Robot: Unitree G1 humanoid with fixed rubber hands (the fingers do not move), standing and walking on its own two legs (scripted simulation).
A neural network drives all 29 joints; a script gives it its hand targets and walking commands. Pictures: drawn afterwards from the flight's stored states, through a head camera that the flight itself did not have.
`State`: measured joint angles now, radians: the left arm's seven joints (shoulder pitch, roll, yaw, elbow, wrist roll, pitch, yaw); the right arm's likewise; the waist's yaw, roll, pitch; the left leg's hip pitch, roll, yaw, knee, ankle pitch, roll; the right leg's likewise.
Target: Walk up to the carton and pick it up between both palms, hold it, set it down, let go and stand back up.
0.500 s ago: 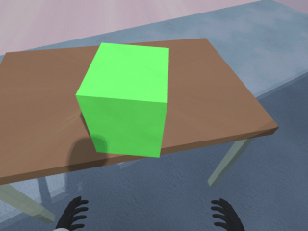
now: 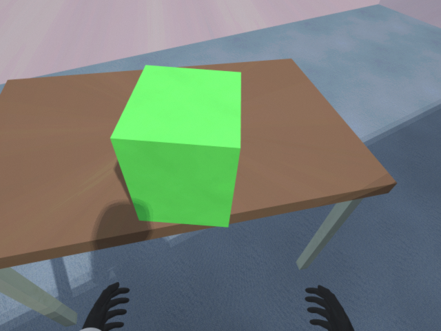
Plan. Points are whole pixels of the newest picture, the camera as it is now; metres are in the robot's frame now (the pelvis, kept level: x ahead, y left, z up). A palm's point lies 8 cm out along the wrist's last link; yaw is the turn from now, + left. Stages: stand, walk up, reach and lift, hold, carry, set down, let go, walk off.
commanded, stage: stand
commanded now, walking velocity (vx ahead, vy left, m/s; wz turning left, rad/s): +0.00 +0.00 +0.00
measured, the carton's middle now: (188, 148) +0.48 +0.07 +0.05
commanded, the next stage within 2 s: none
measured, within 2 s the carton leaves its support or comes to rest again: neither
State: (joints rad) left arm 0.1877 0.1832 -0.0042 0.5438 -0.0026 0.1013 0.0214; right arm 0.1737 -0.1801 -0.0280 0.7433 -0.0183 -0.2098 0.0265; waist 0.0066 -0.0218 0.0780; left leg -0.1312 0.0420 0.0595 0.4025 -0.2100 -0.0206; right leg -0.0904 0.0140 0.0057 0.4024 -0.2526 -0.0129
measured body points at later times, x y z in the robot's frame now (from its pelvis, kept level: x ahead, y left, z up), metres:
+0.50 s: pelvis -0.01 +0.01 +0.00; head -0.05 +0.01 +0.44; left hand +0.02 +0.27 -0.13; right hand +0.04 -0.24 -0.14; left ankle +0.01 +0.13 -0.74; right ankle -0.02 -0.11 -0.74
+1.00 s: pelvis -0.07 +0.02 -0.01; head -0.10 +0.01 +0.44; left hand -0.11 +0.26 -0.15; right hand -0.07 -0.23 -0.16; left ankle +0.00 +0.13 -0.74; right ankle -0.02 -0.11 -0.74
